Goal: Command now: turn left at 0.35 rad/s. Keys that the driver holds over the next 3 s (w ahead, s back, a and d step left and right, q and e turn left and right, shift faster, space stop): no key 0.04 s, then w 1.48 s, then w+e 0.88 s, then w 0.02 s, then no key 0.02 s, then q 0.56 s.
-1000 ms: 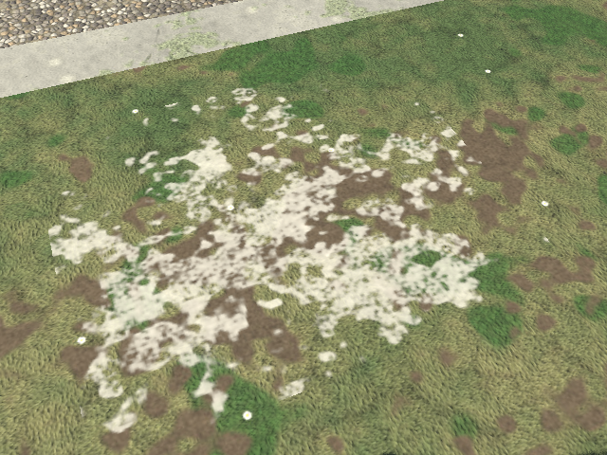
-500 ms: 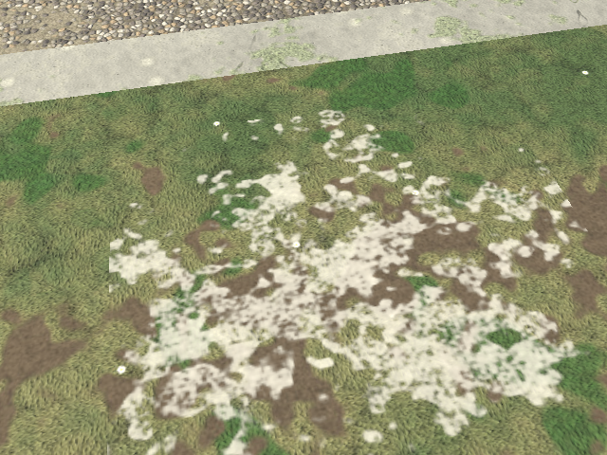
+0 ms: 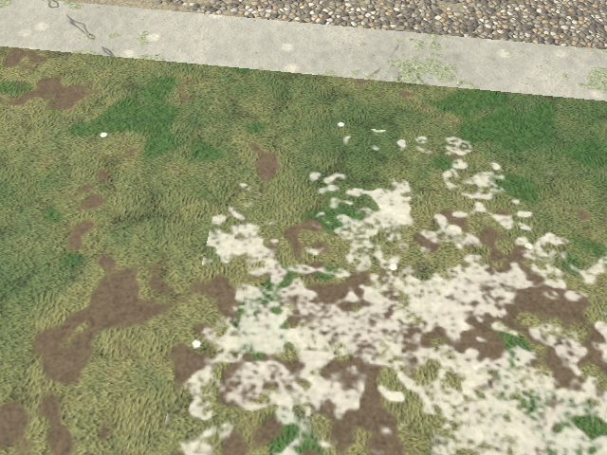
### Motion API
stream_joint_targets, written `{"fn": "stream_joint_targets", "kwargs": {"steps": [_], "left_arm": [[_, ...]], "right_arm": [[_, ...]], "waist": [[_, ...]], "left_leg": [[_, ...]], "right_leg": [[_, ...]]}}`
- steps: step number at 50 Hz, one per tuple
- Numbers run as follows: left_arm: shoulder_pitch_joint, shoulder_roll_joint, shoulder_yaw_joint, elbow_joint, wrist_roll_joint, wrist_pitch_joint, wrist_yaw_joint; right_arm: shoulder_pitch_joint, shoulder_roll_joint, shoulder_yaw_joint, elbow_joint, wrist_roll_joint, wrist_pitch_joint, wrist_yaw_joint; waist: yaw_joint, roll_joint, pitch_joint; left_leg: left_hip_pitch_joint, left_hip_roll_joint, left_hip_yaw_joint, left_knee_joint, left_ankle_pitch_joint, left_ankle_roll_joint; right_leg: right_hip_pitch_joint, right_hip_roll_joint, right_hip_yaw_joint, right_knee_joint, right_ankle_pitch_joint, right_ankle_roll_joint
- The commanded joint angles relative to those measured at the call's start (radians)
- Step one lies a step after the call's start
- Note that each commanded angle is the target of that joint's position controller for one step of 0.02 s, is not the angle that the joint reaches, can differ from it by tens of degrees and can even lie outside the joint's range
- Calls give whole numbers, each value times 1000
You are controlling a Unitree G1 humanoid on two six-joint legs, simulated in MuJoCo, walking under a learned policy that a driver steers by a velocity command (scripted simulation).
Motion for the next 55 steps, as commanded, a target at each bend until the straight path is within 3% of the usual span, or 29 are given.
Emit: {"fn": "stream_joint_targets", "kwargs": {"steps": [1,3,5,6,7,8,9,10,13,18,22,25,26,27,28,29,30,31,33,36,40,45,48,50,51,52,53,54,55], "left_arm": [[-2,80,14,-57,-4,-14,-9],[18,79,12,-57,-5,-22,-19],[65,51,3,-39,-2,-35,-34],[97,62,4,-30,9,-41,-36],[175,114,12,-23,22,-47,-32],[243,230,39,11,29,-50,-37],[215,212,39,-6,33,-65,-35],[176,170,27,-11,19,-75,-24],[177,118,10,-6,-7,-84,-7],[245,134,15,10,-13,-84,-11],[288,173,24,22,-26,-78,-27],[271,161,16,27,-27,-71,-31],[264,118,1,25,-18,-76,-33],[254,35,-27,-22,-1,-88,-32],[262,33,-31,-47,-12,-109,-25],[231,122,-6,-47,-34,-118,-30],[195,137,-2,-51,-39,-123,-38],[175,118,-4,-47,-28,-125,-39],[175,92,-4,-41,-13,-114,-45],[152,59,-13,-49,-7,-94,-47],[9,24,-32,-94,-3,-100,-55],[-128,36,-36,-146,-14,-110,-79],[-116,65,-26,-154,-11,-114,-89],[46,116,3,-115,-8,-112,-80],[212,165,24,-72,-6,-108,-69],[339,270,46,-57,17,-105,-59],[366,226,34,-39,-3,-103,-66],[305,165,14,-46,-13,-102,-64],[241,134,5,-55,-10,-100,-59]], "right_arm": [[-10,-154,-39,-64,-7,-6,3],[-9,-139,-29,-57,-3,-3,8],[-19,-108,-11,-48,2,0,8],[7,-80,0,-35,-4,-5,9],[3,-38,14,-39,-11,-11,10],[-24,-50,8,-88,6,-28,10],[-85,-126,-15,-92,21,-47,4],[-69,-153,-29,-79,27,-55,7],[-63,-93,-21,-54,4,-72,22],[-149,0,11,-72,16,-100,42],[-153,-37,4,-80,30,-104,55],[1,-83,-21,-33,30,-104,50],[133,-127,-42,-1,30,-103,39],[274,-215,-62,14,4,-99,29],[337,-243,-65,30,1,-101,40],[276,-166,-38,29,6,-108,46],[220,-126,-24,21,8,-111,48],[169,-107,-17,16,3,-111,50],[114,-78,-7,13,-5,-114,52],[116,-88,-12,30,2,-127,46],[152,-115,-19,61,8,-122,33],[236,-144,-29,117,24,-110,25],[241,-157,-36,137,26,-94,18],[220,-168,-36,138,20,-80,13],[228,-140,-21,132,10,-75,8],[340,-35,12,99,-3,-87,13],[362,-15,25,117,10,-109,20],[259,-116,-2,97,38,-126,28],[167,-126,-1,69,49,-135,30]], "waist": [[-16,170,-151],[-13,165,-157],[23,149,-137],[27,113,-128],[44,-19,-121],[40,-234,-56],[75,-204,40],[44,-170,65],[44,-132,42],[96,-139,7],[98,-144,20],[0,-115,-23],[-67,-70,-101],[-111,146,-231],[-110,318,-288],[-94,222,-182],[-70,180,-94],[-50,123,-55],[-7,119,-17],[14,93,-6],[-22,75,25],[-57,67,54],[-27,80,29],[67,101,-87],[138,86,-207],[114,-123,-389],[112,-268,-499],[127,-175,-338],[110,-110,-211]], "left_leg": [[126,251,-254,-102,187,177],[121,244,-279,-95,78,168],[28,189,-269,-96,-249,119],[-44,142,-247,-62,-381,77],[-159,59,-154,148,-446,19],[-341,-65,33,347,-437,-24],[-422,-1,-41,499,-396,-35],[-457,27,-58,558,-312,-34],[-468,90,9,540,-126,-61],[-254,86,117,238,-7,-81],[-129,77,138,96,-20,-58],[132,45,158,-3,11,-5],[318,86,104,-15,6,28],[592,322,-243,-68,-126,127],[648,449,-611,-214,-313,233],[574,436,-556,-231,-383,218],[480,394,-427,-239,-332,192],[402,348,-340,-261,-248,179],[285,292,-216,-309,-61,165],[242,272,-110,-346,123,180],[209,238,1,-360,198,157],[298,289,13,-336,185,138],[402,320,13,-253,344,112],[410,278,54,-34,677,78],[288,228,89,189,626,43],[-86,104,118,598,209,-22],[-290,-14,-1,814,-389,-47],[-409,54,-47,887,-364,-35],[-428,106,-8,857,-279,-21]], "right_leg": [[66,-3,-16,-75,-9,-5],[119,-2,-30,-165,3,-24],[273,17,-80,-362,113,-60],[356,-21,-48,-385,86,-85],[426,-187,145,-468,-46,-152],[403,-343,455,-610,-285,-302],[344,-394,583,-680,-410,-367],[353,-365,518,-672,-392,-338],[419,-269,318,-680,-189,-268],[363,-194,108,-675,86,-249],[342,-245,124,-649,86,-265],[282,-228,85,-520,240,-223],[220,-171,15,-327,329,-185],[-45,-65,-93,45,174,-107],[-240,20,-24,282,-214,-88],[-335,-47,26,398,-172,-101],[-348,-87,9,399,-77,-121],[-331,-113,-3,365,1,-124],[-255,-147,-3,296,98,-113],[-254,-146,-23,204,189,-77],[-206,-113,-50,-87,387,-56],[-164,-74,-52,-269,451,-89],[-120,-50,-63,-312,343,-129],[121,15,-124,-329,290,-175],[392,-24,-88,-295,311,-213],[811,-295,322,-282,230,-353],[924,-398,708,-481,38,-441],[821,-364,612,-523,-69,-385],[670,-327,464,-539,-38,-347]]}}
Next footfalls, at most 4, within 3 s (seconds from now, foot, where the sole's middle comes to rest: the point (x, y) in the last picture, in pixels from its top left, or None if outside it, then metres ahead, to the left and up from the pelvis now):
0.14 right None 0.05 -0.15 -0.78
0.52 left None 0.22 0.14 -0.78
1.02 right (335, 397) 0.57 -0.08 -0.78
1.56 left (230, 285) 0.85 0.18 -0.78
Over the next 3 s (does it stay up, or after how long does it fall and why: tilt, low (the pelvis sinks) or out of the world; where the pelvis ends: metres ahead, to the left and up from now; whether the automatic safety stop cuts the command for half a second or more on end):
stays up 1.34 -0.07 -0.01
